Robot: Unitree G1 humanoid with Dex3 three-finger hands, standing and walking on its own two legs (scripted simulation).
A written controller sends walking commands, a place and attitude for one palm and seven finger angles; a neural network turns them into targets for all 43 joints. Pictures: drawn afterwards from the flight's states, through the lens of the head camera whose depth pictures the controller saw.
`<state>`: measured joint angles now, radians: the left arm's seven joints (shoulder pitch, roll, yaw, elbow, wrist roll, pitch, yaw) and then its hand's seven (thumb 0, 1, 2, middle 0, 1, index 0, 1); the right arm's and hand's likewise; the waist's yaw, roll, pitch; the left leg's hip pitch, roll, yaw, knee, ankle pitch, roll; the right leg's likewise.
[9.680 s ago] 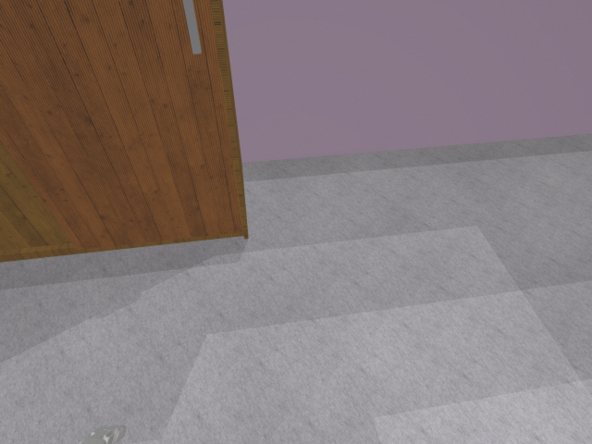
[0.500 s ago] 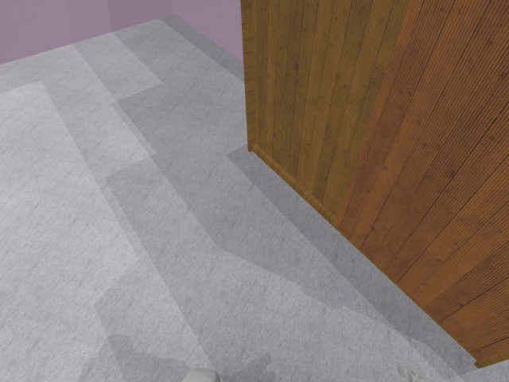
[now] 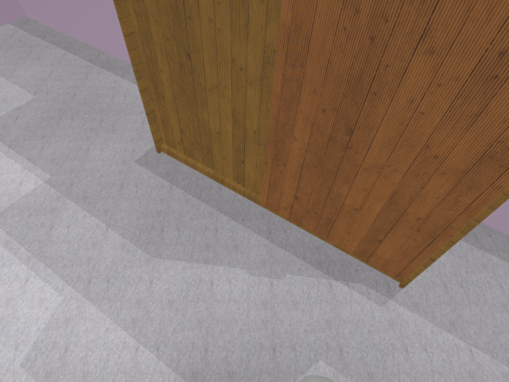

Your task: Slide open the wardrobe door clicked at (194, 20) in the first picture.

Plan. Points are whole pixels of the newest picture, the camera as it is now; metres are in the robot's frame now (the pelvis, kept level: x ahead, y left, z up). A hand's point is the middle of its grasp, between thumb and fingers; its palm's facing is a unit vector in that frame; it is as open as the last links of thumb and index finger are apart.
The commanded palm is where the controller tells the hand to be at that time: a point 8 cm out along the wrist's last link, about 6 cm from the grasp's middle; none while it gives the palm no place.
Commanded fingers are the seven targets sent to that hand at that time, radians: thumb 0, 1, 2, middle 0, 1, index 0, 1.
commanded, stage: turn to face it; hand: right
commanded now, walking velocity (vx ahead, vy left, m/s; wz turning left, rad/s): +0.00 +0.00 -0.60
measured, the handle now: out of the picture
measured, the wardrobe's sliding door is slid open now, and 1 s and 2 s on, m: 0.00 0.00 0.00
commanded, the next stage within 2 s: take the last steps up to it in 0.72 s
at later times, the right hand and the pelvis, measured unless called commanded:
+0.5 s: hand out of the picture +0.05 -0.26 -0.15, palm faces +0.29 +0.92 -0.28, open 7.4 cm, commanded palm none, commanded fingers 0.00 -0.90 -0.90 0.20 0.30 0.20 0.30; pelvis -0.01 -0.02 +0.00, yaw -16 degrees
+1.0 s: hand out of the picture -0.11 -0.15 -0.16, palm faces +0.52 +0.82 -0.24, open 7.4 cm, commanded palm none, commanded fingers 0.00 -0.90 -0.90 0.20 0.30 0.20 0.30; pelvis -0.03 +0.03 +0.01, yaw -28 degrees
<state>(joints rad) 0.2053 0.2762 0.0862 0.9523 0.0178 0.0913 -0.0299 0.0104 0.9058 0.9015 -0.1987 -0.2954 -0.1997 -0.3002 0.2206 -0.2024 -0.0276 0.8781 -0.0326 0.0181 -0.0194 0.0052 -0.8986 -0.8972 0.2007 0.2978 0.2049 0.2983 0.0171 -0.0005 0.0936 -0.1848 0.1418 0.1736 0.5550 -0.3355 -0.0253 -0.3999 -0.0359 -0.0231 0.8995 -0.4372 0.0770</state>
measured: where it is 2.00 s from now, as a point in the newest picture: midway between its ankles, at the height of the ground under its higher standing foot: outside the picture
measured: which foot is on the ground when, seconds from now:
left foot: down 0.00-0.08, up 0.10-0.58, down 0.60-1.00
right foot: up 0.00-0.06, down 0.08-0.60, up 0.62-1.00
